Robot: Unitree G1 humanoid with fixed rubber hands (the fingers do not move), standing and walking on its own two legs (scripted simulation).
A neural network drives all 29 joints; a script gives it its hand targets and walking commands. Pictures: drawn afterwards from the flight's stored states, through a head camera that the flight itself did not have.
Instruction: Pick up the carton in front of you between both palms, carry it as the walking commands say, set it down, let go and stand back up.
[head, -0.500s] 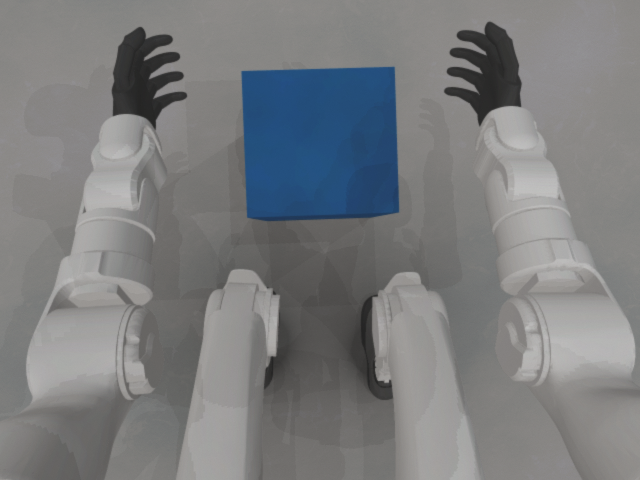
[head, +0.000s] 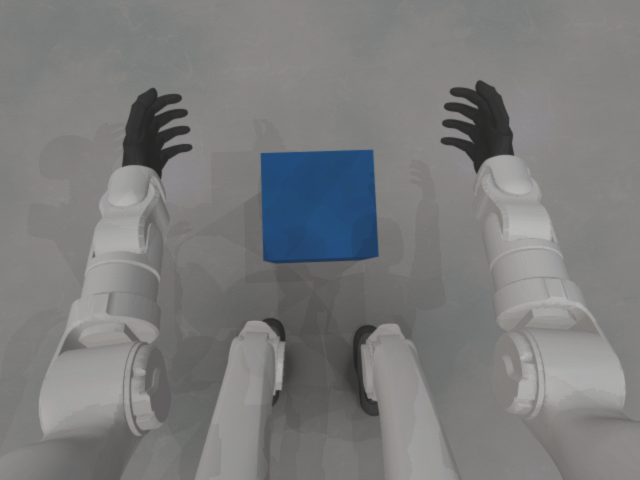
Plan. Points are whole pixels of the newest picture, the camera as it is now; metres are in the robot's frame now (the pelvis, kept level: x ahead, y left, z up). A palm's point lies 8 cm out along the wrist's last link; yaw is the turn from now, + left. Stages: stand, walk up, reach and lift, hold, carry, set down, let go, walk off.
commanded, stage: let go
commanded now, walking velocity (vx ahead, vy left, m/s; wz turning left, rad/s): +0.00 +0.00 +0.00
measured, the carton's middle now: (317, 214) +0.46 +0.01 -0.49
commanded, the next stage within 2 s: stand in 1.22 s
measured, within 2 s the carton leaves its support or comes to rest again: neither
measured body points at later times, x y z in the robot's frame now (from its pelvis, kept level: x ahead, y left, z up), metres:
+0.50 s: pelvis +0.07 +0.00 +0.12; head +0.24 +0.00 +0.54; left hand +0.35 +0.24 +0.02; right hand +0.36 -0.22 +0.01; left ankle +0.08 +0.12 -0.58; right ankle +0.06 -0.13 -0.58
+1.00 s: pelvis +0.09 +0.00 +0.16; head +0.10 +0.00 +0.61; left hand +0.26 +0.23 +0.09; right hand +0.26 -0.24 +0.09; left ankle +0.08 +0.12 -0.58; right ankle +0.06 -0.13 -0.58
